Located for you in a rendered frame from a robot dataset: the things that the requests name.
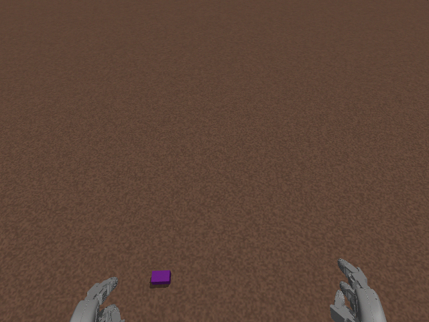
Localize small box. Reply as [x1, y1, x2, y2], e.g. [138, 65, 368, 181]
[151, 270, 171, 284]

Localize left robot hand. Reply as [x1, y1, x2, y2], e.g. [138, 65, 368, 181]
[69, 277, 125, 322]

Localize right robot hand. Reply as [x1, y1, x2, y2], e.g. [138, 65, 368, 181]
[330, 258, 387, 322]

